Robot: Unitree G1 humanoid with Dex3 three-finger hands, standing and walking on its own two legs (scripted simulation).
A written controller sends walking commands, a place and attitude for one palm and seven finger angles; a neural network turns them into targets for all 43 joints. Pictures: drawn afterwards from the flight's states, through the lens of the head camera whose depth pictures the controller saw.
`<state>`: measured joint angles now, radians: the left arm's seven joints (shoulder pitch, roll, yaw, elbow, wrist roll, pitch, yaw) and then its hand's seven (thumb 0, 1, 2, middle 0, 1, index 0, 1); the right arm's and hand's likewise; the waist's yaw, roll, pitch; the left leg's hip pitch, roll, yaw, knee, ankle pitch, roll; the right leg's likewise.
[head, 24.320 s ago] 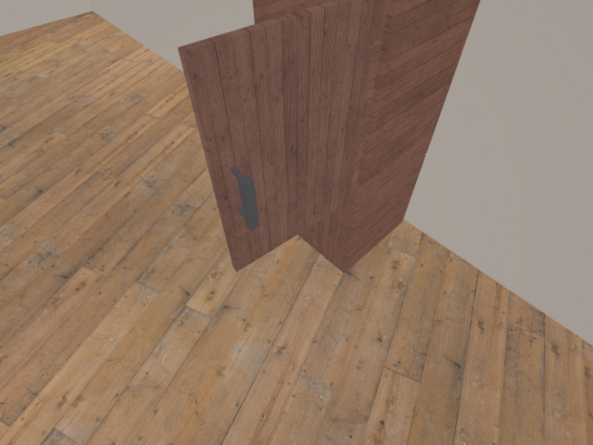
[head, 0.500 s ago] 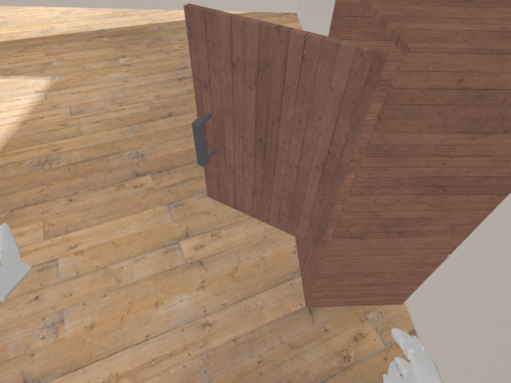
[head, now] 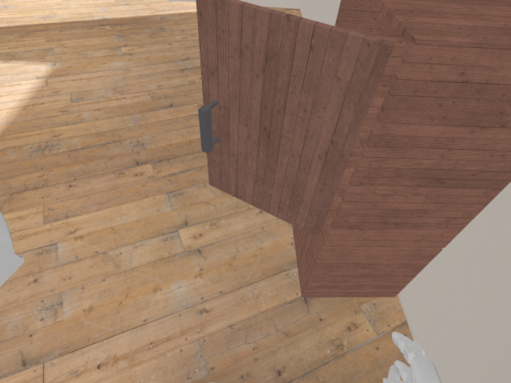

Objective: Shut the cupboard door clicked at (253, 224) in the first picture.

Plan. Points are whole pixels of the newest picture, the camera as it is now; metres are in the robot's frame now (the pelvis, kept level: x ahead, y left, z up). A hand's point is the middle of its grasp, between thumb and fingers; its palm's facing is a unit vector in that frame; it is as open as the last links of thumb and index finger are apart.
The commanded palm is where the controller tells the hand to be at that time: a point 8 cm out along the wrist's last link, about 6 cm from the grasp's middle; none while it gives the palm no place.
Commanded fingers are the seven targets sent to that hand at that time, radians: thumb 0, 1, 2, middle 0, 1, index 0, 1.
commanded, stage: step back with the hand held close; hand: left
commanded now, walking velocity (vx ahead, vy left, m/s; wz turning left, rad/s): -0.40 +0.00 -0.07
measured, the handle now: (210, 126) +0.75 +0.14 -0.05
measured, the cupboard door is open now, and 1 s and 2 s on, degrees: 59 59 59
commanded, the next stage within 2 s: stop stepping back and stand still in 0.50 s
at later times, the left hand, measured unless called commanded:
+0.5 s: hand out of the picture +0.12 +0.24 +0.18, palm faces +0.35 -0.80 -0.49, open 7.4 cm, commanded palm +0.06 +0.28 +0.19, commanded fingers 0.00 0.90 0.90 -0.20 -0.30 -0.20 -0.30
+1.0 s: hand out of the picture -0.02 +0.26 +0.19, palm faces +0.49 -0.81 -0.34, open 7.4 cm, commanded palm -0.08 +0.29 +0.19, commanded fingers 0.00 0.90 0.90 -0.20 -0.30 -0.20 -0.30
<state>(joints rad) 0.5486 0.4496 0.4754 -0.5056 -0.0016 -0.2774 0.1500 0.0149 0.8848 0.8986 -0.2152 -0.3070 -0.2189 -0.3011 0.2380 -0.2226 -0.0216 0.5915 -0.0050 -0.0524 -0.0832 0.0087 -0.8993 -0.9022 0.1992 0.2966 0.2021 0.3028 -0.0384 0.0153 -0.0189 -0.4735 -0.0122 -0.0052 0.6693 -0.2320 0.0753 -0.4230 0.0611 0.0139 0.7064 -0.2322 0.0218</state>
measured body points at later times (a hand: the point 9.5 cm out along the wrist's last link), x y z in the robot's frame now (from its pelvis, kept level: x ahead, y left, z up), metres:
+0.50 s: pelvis -0.10 -0.01 +0.01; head -0.09 +0.01 +0.46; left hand +0.10 +0.29 +0.21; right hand +0.05 -0.28 -0.05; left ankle -0.06 +0.07 -0.72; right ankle -0.12 -0.13 -0.72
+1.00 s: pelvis -0.22 +0.00 +0.01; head -0.27 +0.00 +0.45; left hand -0.05 +0.30 +0.20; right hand -0.12 -0.27 -0.09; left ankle -0.21 +0.11 -0.72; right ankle -0.28 -0.11 -0.72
